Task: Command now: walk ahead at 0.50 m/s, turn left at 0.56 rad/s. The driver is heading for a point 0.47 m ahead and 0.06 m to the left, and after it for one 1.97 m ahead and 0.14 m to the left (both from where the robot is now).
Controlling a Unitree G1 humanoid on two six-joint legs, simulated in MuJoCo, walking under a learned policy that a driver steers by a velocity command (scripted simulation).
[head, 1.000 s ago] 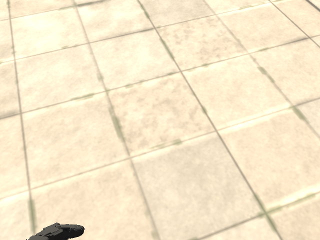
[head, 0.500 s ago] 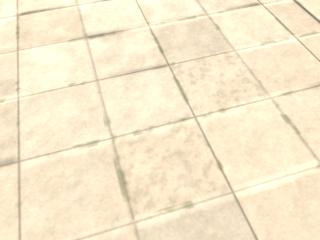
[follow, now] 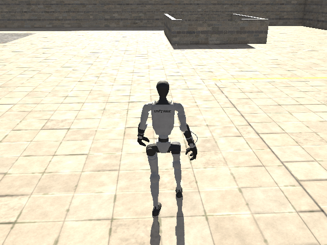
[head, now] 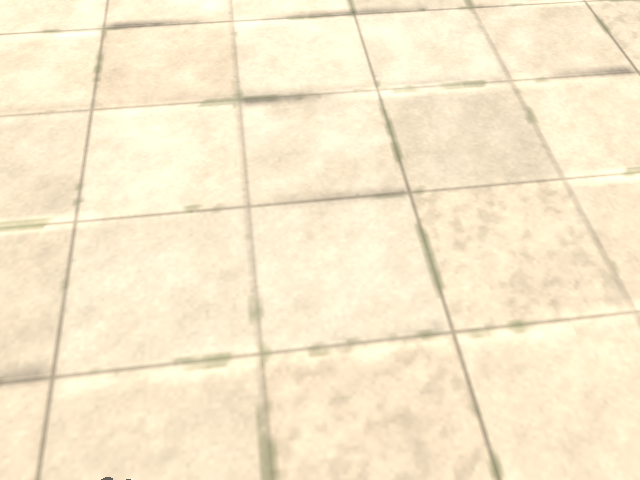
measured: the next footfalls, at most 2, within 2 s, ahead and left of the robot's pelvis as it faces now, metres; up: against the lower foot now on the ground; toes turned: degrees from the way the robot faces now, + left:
right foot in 0.10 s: +0.23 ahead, -0.13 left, +0.00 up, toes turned +6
left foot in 0.62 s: +0.43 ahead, +0.15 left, +0.00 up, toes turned +25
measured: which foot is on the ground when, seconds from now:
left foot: down 0.00-0.12, up 0.14-0.60, down 0.62-1.00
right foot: up 0.00-0.08, down 0.10-0.62, up 0.64-1.00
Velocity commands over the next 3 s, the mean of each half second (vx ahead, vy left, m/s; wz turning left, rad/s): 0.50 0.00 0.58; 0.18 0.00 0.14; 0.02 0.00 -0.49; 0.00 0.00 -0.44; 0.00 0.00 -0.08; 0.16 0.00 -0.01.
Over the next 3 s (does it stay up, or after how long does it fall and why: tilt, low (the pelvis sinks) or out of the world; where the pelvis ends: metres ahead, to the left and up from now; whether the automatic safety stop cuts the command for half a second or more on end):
stays up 0.44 0.09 0.00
